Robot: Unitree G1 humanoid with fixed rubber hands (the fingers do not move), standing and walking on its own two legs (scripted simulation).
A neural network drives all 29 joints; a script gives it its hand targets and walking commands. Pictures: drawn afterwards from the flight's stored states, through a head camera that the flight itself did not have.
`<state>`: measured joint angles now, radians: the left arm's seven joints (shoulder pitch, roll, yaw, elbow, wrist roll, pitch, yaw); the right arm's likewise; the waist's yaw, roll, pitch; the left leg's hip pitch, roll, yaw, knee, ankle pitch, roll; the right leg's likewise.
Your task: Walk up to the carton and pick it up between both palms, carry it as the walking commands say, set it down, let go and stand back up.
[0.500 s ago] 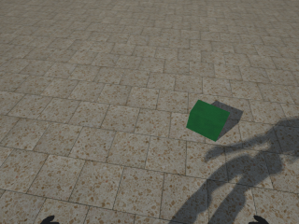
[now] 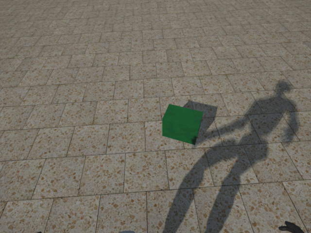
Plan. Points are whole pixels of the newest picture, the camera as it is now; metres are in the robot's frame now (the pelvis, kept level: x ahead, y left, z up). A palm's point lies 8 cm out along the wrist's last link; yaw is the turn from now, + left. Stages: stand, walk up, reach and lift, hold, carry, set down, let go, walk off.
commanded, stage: walk up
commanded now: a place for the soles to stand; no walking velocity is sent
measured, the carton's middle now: (181, 124) +0.97 -0.15 -0.65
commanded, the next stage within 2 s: none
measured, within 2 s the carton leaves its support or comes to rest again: neither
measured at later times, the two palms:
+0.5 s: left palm (88, 144) +0.40 +0.26 -0.06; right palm out of the picture +0.15 -0.39 -0.07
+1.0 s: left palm (100, 119) +0.53 +0.25 -0.08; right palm (295, 161) +0.34 -0.40 -0.05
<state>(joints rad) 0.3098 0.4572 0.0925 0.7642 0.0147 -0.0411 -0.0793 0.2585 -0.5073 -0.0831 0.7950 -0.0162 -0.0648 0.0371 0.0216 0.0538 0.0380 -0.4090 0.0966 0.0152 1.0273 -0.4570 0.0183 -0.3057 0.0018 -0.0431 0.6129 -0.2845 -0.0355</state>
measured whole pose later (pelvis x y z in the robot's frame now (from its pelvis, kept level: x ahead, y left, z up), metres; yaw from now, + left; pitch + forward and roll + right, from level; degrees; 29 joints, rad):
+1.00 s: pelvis +0.36 -0.05 +0.00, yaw -15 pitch -2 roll +1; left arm 0.33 0.48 0.07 0.74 0.01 -0.07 -0.06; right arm 0.37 -0.49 -0.08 0.68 -0.02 -0.10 0.04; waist -0.03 -0.04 0.04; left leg -0.27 0.05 0.11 0.59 -0.28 0.03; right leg -0.48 -0.06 -0.02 0.86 -0.39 -0.02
